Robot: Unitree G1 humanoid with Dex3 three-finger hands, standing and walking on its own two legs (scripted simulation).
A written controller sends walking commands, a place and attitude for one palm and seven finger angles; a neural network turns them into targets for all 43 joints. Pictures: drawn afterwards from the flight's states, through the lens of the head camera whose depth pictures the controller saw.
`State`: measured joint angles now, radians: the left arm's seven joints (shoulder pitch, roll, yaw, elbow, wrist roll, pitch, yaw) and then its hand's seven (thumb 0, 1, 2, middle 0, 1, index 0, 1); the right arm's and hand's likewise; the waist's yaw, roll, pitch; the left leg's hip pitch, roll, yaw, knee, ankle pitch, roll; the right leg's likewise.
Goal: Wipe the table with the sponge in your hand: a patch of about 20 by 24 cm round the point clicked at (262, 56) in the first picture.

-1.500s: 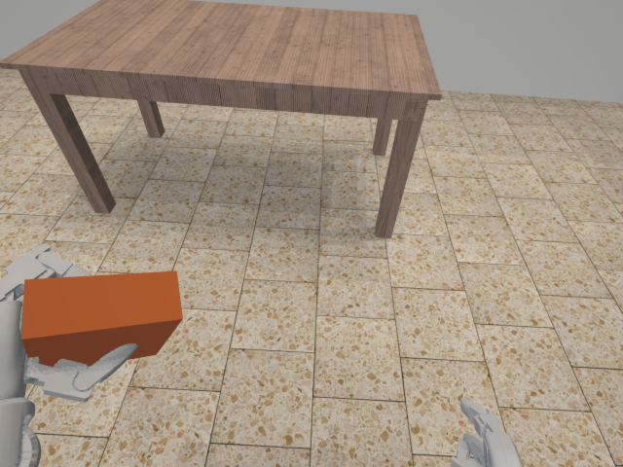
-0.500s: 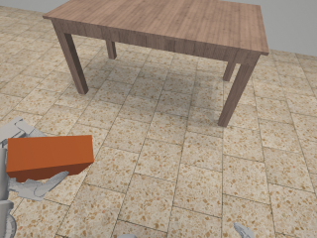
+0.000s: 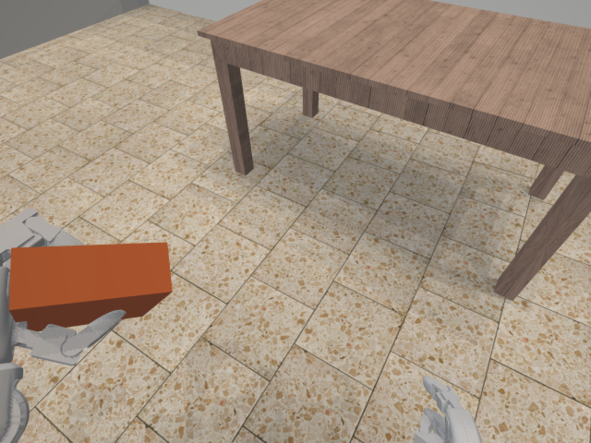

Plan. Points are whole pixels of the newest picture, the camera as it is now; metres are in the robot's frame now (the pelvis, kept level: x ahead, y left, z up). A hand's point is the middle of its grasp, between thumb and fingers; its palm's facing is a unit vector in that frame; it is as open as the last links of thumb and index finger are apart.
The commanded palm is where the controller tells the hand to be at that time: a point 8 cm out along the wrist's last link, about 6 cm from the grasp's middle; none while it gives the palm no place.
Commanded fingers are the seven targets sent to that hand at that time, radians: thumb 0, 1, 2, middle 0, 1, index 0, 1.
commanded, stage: walk to a spot facing it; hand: left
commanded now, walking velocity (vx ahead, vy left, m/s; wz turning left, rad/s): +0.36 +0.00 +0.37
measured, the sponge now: (113, 287) +0.22 +0.21 +0.17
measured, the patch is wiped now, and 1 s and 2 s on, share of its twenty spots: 0.00 0.00 0.00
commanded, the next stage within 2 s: none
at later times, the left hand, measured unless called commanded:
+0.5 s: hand (108, 199) +0.32 +0.25 +0.19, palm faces +0.51 -0.75 -0.41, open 9.3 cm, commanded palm +0.25 +0.28 +0.20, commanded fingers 0.00 0.10 1.30 -1.20 -1.60 -1.20 -1.60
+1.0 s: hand (145, 156) +0.39 +0.23 +0.20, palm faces +0.62 -0.64 -0.45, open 9.3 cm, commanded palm +0.32 +0.26 +0.20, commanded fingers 0.00 0.10 1.30 -1.20 -1.60 -1.20 -1.60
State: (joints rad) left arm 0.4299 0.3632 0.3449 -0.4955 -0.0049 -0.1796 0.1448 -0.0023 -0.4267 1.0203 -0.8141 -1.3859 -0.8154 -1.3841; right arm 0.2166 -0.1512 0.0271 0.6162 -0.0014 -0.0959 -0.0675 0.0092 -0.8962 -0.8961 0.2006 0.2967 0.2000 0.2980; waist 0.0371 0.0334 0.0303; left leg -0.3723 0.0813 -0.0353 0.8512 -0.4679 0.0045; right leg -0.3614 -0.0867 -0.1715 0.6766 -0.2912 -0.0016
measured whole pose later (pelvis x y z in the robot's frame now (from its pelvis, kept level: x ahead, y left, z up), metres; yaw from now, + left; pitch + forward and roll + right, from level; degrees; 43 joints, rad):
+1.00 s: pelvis +0.26 -0.06 +0.02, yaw +19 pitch +0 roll +3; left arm 0.52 0.37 0.36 -0.61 -0.01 -0.20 0.17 0.00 -0.43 1.02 -0.82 -1.38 -0.82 -1.38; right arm 0.21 -0.28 -0.07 0.57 -0.01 -0.04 -0.06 0.01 -0.90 -0.90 0.19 0.30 0.19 0.30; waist 0.01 -0.05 0.10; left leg -0.49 0.09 0.18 0.75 -0.33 -0.02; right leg -0.15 -0.16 -0.30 0.53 -0.36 0.00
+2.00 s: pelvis +0.45 -0.03 +0.02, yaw +45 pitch +0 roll -2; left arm 0.52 0.39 0.39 -0.62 -0.04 -0.20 0.14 0.00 -0.43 1.02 -0.82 -1.38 -0.82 -1.38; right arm 0.22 -0.11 0.02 0.59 0.01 -0.10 -0.03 0.01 -0.90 -0.90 0.20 0.30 0.20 0.30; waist 0.00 0.02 0.06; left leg -0.36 0.07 0.04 0.54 -0.19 0.02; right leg -0.50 -0.11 -0.11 0.94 -0.39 0.07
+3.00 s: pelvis +0.60 +0.00 +0.02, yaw +79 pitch -2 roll +2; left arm 0.44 0.30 0.31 -0.48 -0.03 -0.12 0.15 0.00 -0.44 1.03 -0.83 -1.37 -0.83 -1.37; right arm 0.17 -0.23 0.00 0.67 -0.01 -0.06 -0.06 0.01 -0.90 -0.90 0.20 0.30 0.20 0.30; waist 0.02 0.02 0.08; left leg -0.55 0.03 0.03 1.20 -0.44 -0.06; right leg -0.23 -0.13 -0.20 0.58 -0.30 -0.01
